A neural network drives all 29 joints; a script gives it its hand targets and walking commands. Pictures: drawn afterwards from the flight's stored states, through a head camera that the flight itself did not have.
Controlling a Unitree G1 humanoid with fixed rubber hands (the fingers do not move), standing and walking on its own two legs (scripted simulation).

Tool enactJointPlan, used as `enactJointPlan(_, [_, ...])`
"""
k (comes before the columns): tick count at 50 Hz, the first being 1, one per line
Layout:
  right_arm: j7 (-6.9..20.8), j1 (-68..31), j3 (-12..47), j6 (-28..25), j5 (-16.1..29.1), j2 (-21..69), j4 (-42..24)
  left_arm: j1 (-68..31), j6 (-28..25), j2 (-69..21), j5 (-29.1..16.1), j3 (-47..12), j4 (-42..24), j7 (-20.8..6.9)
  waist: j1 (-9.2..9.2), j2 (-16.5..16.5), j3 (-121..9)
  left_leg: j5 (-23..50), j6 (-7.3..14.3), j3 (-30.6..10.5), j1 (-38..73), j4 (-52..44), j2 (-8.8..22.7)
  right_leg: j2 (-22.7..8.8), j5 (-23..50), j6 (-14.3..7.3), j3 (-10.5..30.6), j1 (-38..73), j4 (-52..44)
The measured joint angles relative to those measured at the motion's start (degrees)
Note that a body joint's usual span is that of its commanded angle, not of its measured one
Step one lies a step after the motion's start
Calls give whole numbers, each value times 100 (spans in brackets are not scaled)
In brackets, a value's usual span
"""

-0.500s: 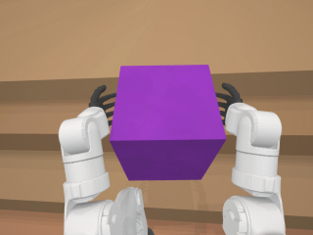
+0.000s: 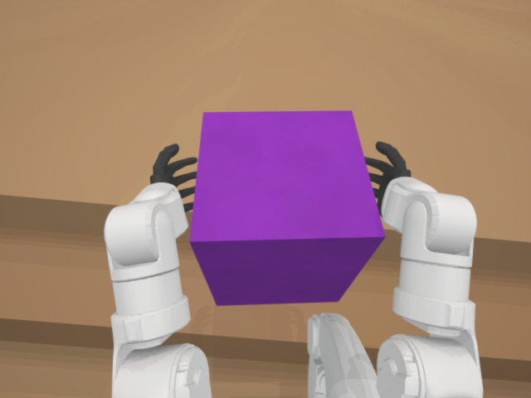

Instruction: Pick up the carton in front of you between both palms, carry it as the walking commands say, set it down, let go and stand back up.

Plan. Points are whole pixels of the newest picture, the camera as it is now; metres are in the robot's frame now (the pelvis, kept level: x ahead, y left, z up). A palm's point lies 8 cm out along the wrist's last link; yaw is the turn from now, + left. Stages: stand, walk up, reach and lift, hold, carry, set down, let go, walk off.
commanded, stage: carry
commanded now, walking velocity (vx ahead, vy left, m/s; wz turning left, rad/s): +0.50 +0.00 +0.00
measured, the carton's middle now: (278, 217) +0.38 +0.00 +0.11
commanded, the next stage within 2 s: none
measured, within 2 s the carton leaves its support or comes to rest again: neither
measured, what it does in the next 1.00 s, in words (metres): climbs: right foot 0.17 m higher, then left foot 0.17 m higher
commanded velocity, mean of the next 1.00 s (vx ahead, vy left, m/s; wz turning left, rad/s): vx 0.50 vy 0.00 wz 0.00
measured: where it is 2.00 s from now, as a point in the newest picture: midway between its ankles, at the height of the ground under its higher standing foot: (262, 141)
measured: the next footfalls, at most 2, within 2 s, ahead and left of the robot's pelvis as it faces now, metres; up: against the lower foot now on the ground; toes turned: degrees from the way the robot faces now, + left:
right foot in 0.18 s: +0.30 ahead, -0.08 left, +0.17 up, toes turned -5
left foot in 0.70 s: +0.65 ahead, +0.13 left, +0.34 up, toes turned +7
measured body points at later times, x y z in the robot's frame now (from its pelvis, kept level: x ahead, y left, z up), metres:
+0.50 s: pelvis +0.29 -0.01 +0.15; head +0.30 -0.02 +0.60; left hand +0.65 +0.16 +0.34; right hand +0.67 -0.14 +0.31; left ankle +0.36 +0.12 -0.28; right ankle +0.26 -0.07 -0.58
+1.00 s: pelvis +0.60 +0.03 +0.31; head +0.61 +0.04 +0.76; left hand +0.97 +0.17 +0.47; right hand +0.96 -0.13 +0.50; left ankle +0.61 +0.13 -0.41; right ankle +0.64 -0.08 -0.12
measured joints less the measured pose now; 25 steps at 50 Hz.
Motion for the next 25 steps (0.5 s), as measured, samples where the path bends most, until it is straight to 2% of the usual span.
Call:
enactJointPlan(3, [86, -16, -171, 158, -35, -29, 127, -174, 225, -2, 7, -45, 242, 140, 150, 1, -222, 154, -104, -42, 712, -927, 149, -74, 63, 27, -396, -19, -1157])
enactJointPlan(5, [126, -76, -278, 219, -56, -74, 187, -347, 281, 27, -36, -88, 448, 231, 338, -25, -304, 277, -121, 30, 1056, -1324, 199, 68, 158, -91, -667, 313, -2052])
enactJointPlan(8, [173, 21, -460, 215, -238, -39, 282, -446, 236, 49, -119, -196, 862, 345, 643, -204, -354, 781, -96, 116, 1053, -926, 161, 395, 419, -200, -947, 1731, -4058])
enactJointPlan(9, [171, 88, -535, 205, -324, -32, 337, -458, 214, 43, -114, -272, 1043, 376, 762, -247, -326, 961, -53, 130, 846, -297, 177, 544, 203, -106, -895, 2380, -4810])
enactJointPlan(10, [183, 139, -588, 173, -390, -42, 364, -428, 164, 22, -122, -345, 1142, 406, 922, -120, -251, 1426, -33, 66, 468, 763, 342, 736, -407, -70, -893, 2794, -5167])
enactJointPlan(11, [200, 142, -627, 108, -445, -46, 401, -424, 106, 9, -117, -387, 1186, 428, 1049, -15, -126, 1288, -135, -322, -179, 2414, 305, 791, -494, -83, -948, 2974, -5272])
enactJointPlan(13, [244, 223, -668, -17, -535, 9, 402, -345, -31, -8, -180, -402, 1254, 398, 1214, 138, 83, 932, -132, -1006, -1450, 5709, -150, 855, -195, -141, -983, 3398, -5645])
enactJointPlan(14, [268, 307, -709, -51, -560, 98, 341, -250, -83, 8, -236, -430, 1240, 397, 1256, 181, 149, 852, -46, -1142, -1936, 6841, -346, 897, -56, -130, -953, 3678, -5945])
enactJointPlan(16, [283, 427, -741, -98, -627, 278, 185, -124, -177, 46, -339, -407, 1193, 371, 1226, 187, 244, 717, 132, -1158, -2839, 8252, -541, 920, 124, -36, -849, 4245, -6625])
enactJointPlan(17, [284, 454, -716, -139, -641, 350, 102, -92, -207, 79, -389, -383, 1110, 357, 1177, 168, 311, 634, 194, -1094, -3222, 8564, -532, 910, 196, 17, -776, 4538, -6972])
enactJointPlan(22, [175, 423, -361, -197, -607, 253, -396, -286, -455, 46, -371, -207, 815, 189, 913, 179, 402, -86, 260, -658, -4912, 8643, -64, 672, 420, 202, -411, 5682, -8299])
enactJointPlan(25, [122, 324, -156, -41, -440, 55, -463, -378, -466, 8, -267, -111, 755, 72, 799, 261, 258, -850, 329, -531, -5929, 9417, 155, 491, 327, 321, -189, 6251, -8762])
